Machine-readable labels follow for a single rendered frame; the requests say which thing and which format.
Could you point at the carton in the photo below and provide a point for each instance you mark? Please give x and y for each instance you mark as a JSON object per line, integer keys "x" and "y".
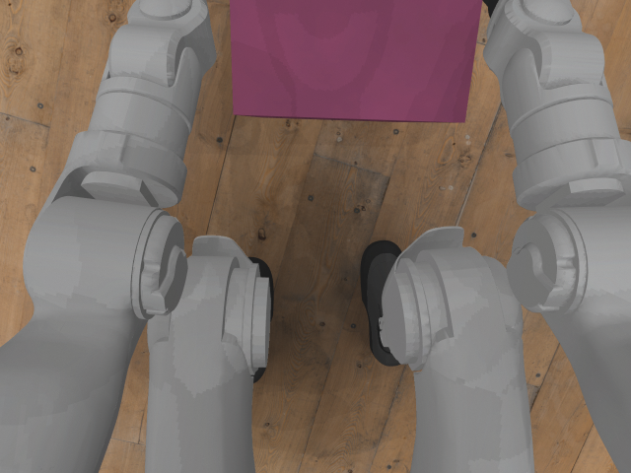
{"x": 361, "y": 60}

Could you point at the robot left upper arm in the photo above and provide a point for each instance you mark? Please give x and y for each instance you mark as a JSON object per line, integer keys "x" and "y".
{"x": 97, "y": 271}

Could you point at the robot right thigh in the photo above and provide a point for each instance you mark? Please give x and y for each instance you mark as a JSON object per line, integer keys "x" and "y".
{"x": 472, "y": 413}

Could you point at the robot left forearm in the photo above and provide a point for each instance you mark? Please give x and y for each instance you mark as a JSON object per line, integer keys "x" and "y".
{"x": 134, "y": 148}

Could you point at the robot right foot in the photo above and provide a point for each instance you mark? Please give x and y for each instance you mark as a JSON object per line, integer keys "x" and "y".
{"x": 377, "y": 261}

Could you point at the robot right upper arm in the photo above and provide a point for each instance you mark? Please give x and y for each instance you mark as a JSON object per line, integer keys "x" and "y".
{"x": 573, "y": 265}

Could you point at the robot right forearm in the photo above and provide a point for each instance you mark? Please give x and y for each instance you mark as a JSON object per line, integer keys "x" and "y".
{"x": 559, "y": 109}

